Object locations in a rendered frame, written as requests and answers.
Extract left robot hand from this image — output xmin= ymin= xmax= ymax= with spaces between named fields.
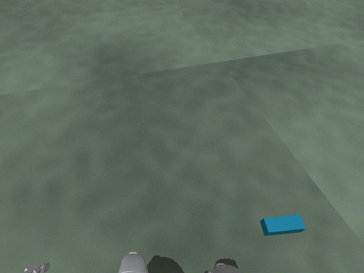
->
xmin=24 ymin=262 xmax=50 ymax=273

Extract carton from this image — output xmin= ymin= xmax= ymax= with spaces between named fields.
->
xmin=260 ymin=214 xmax=306 ymax=236

